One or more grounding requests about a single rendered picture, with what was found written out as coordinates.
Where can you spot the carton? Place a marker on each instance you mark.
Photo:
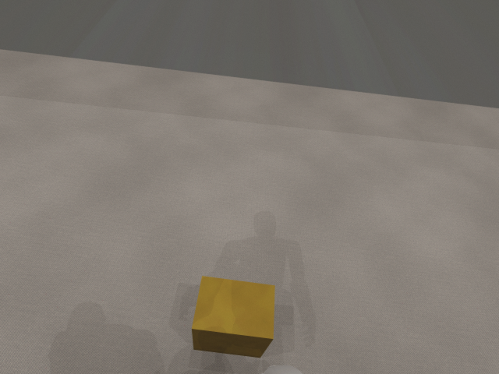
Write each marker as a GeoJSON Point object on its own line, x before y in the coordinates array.
{"type": "Point", "coordinates": [233, 317]}

